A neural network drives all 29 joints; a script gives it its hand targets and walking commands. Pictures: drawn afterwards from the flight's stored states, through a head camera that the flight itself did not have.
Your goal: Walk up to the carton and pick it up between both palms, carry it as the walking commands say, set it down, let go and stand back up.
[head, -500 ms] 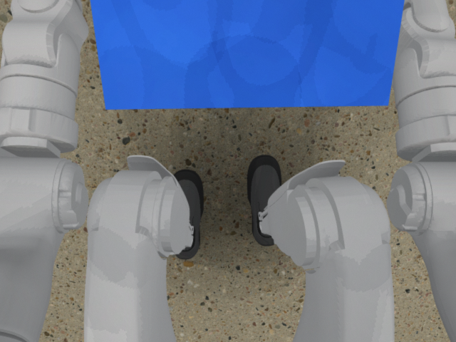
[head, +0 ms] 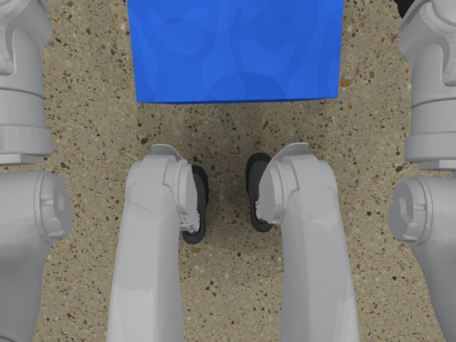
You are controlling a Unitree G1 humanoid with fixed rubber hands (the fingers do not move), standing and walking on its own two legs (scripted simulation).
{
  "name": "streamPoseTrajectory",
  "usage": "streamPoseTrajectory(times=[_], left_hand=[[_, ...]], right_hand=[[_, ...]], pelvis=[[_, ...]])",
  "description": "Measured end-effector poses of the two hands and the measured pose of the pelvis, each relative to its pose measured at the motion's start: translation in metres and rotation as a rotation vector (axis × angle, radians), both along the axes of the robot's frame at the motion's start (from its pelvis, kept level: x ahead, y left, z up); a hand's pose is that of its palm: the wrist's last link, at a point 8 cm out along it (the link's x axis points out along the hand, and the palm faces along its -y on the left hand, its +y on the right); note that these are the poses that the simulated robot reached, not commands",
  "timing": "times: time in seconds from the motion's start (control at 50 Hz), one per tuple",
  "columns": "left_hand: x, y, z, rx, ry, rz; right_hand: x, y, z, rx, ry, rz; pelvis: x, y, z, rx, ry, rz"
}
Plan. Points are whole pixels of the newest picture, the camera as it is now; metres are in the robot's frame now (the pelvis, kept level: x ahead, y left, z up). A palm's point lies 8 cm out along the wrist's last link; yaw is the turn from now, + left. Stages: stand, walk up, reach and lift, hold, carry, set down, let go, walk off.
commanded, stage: set down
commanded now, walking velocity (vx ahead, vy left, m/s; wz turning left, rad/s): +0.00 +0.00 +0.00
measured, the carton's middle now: (234, 39) +0.52 -0.01 -0.29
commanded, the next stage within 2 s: let go in 0.72 s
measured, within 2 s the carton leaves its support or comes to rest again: neither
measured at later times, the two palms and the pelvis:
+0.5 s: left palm out of the picture +0.57 +0.22 +0.06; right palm out of the picture +0.55 -0.23 +0.04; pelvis +0.01 +0.00 +0.13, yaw +0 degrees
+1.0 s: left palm out of the picture +0.47 +0.22 +0.11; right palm out of the picture +0.45 -0.25 +0.09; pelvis +0.02 +0.00 +0.21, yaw +0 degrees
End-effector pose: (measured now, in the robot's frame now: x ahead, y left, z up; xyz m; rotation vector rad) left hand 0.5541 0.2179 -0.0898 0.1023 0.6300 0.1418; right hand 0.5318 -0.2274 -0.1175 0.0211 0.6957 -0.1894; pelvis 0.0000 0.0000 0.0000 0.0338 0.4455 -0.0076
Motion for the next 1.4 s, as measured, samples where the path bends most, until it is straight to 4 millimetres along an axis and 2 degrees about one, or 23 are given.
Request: streamPoseTrajectory(times=[0.16, 0.3, 0.42, 0.6, 0.64, 0.7, 0.84, 0.88, 0.92, 0.96, 1.04, 1.16, 1.26, 1.34, 1.4], left_hand=[[0.005, -0.004, 0.053, -0.002, -0.023, -0.027], [0.008, -0.001, 0.089, -0.009, -0.007, -0.01], [0.017, -0.002, 0.137, -0.002, -0.058, -0.031], [0.016, 0.003, 0.182, -0.01, -0.036, -0.04], [0.015, 0.006, 0.186, -0.005, -0.018, -0.036], [0.008, 0.014, 0.179, 0.001, 0.043, -0.019], [-0.003, 0.016, 0.178, 0.028, 0.053, -0.051], [-0.017, 0.015, 0.178, 0.06, 0.069, -0.089], [-0.039, 0.012, 0.181, 0.08, 0.084, -0.129], [-0.062, 0.008, 0.191, 0.082, 0.08, -0.157], [-0.106, 0.006, 0.211, 0.073, 0.118, -0.167], [-0.165, 0.019, 0.246, 0.113, 0.171, -0.135], [-0.213, 0.025, 0.276, 0.083, 0.201, -0.092], [-0.234, 0.017, 0.301, 0.044, 0.173, -0.085], [-0.243, 0.013, 0.316, 0.051, 0.159, -0.085]], right_hand=[[0.005, 0.004, 0.049, 0.006, -0.015, 0.023], [0.007, 0.001, 0.086, 0.006, -0.005, 0.014], [0.016, 0.001, 0.133, -0.001, -0.047, 0.016], [0.019, -0.001, 0.186, -0.013, -0.044, 0.015], [0.019, -0.002, 0.196, -0.013, -0.053, 0.019], [0.017, -0.003, 0.206, -0.026, -0.072, 0.03], [0.008, -0.003, 0.205, -0.049, -0.053, 0.051], [-0.008, -0.006, 0.197, -0.078, 0.004, 0.063], [-0.035, -0.011, 0.189, -0.099, 0.082, 0.075], [-0.062, -0.017, 0.194, -0.12, 0.117, 0.09], [-0.105, -0.024, 0.219, -0.145, 0.14, 0.117], [-0.145, -0.026, 0.265, -0.14, 0.113, 0.155], [-0.183, -0.029, 0.314, -0.149, 0.066, 0.156], [-0.202, -0.03, 0.35, -0.144, 0.009, 0.15], [-0.215, -0.026, 0.361, -0.127, 0.004, 0.155]], pelvis=[[-0.001, -0.003, 0.036, 0.005, -0.003, 0.005], [0.001, -0.004, 0.074, 0.007, 0.001, 0.004], [0.006, -0.005, 0.104, 0.004, -0.008, 0.004], [0.012, -0.004, 0.154, -0.004, -0.018, 0.004], [0.013, -0.004, 0.162, -0.006, -0.02, 0.004], [0.014, -0.002, 0.173, -0.007, -0.018, 0.003], [0.014, 0.0, 0.185, -0.012, -0.013, 0.003], [0.016, 0.001, 0.189, -0.014, -0.025, 0.003], [0.018, 0.001, 0.195, -0.015, -0.047, 0.003], [0.021, 0.002, 0.202, -0.016, -0.072, 0.003], [0.022, 0.001, 0.215, -0.016, -0.146, 0.001], [0.022, -0.002, 0.233, -0.014, -0.231, -0.002], [0.035, -0.004, 0.25, -0.013, -0.213, 0.002], [0.042, -0.005, 0.266, -0.014, -0.279, 0.004], [0.046, -0.007, 0.277, -0.012, -0.346, 0.003]])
